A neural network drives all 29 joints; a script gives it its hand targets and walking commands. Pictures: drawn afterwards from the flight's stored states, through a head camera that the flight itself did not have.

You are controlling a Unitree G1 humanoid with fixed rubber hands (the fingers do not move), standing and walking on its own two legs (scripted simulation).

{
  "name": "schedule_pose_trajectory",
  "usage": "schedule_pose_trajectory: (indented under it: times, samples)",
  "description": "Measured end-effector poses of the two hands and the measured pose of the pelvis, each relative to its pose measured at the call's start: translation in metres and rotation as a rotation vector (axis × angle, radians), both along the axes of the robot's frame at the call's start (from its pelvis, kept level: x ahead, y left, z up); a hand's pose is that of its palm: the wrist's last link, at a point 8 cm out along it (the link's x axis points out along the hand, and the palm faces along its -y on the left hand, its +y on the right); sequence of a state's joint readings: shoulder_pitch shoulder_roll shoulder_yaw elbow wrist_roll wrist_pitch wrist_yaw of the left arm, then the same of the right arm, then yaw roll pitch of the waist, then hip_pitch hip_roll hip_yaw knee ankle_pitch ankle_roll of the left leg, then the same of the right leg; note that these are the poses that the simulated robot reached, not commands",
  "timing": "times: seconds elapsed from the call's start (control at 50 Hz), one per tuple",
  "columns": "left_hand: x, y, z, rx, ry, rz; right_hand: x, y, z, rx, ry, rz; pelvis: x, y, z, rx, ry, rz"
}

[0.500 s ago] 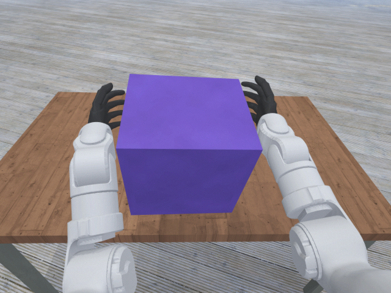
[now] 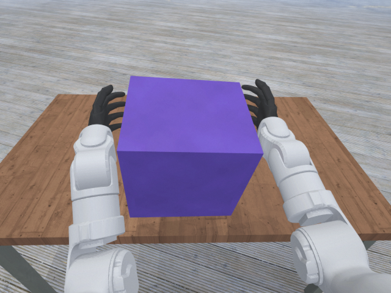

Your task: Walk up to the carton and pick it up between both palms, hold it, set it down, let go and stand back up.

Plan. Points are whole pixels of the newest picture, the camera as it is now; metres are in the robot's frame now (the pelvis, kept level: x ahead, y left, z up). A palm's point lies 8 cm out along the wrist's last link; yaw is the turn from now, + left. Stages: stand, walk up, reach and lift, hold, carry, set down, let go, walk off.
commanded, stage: hold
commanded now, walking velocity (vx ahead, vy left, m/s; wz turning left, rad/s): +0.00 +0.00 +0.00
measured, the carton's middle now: (184, 150) +0.37 +0.01 +0.14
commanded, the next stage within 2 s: none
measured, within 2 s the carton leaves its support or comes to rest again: neither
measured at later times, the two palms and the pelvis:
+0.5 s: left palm (101, 126) +0.35 +0.16 +0.21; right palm (266, 119) +0.37 -0.15 +0.21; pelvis +0.00 +0.00 +0.00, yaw +0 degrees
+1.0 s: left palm (102, 127) +0.36 +0.16 +0.21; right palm (265, 120) +0.37 -0.15 +0.21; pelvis +0.00 +0.00 +0.00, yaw +0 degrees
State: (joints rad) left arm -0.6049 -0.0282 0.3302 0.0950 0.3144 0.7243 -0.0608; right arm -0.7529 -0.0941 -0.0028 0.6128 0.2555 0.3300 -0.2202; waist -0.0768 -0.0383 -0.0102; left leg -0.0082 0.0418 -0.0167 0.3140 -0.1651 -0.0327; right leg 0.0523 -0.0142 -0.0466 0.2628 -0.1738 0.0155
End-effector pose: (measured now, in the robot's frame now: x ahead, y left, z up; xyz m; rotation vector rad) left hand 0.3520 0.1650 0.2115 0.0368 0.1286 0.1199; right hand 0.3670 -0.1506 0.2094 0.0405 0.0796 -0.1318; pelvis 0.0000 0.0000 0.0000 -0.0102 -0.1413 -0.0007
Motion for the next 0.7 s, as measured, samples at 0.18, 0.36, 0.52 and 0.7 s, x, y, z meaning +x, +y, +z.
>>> schedule_pose_trajectory:
  times: [0.18,0.36,0.52,0.7]
  samples:
    - [0.0002,0.0030,-0.0041,-0.005,0.006,0.000,0.0013,0.0031,0.0002,-0.010,0.006,0.003,-0.0028,-0.0029,0.0003,0.000,0.008,0.012]
    - [0.0025,-0.0005,-0.0006,0.011,0.000,-0.013,-0.0003,-0.0006,-0.0011,0.004,0.000,-0.008,-0.0019,0.0008,0.0001,0.000,0.008,0.009]
    - [0.0011,-0.0005,0.0010,0.006,-0.002,-0.007,-0.0006,-0.0006,-0.0006,0.002,-0.001,-0.004,-0.0009,0.0016,-0.0001,0.000,0.001,0.002]
    - [0.0015,0.0018,-0.0029,-0.003,0.007,-0.001,0.0017,0.0019,-0.0001,-0.004,0.008,0.001,-0.0016,-0.0008,0.0002,0.000,0.008,0.007]
